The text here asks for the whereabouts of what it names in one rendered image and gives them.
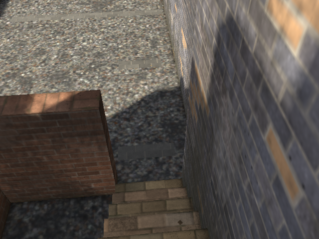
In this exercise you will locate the stairs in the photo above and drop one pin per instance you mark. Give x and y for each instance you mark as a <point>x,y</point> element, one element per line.
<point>156,209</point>

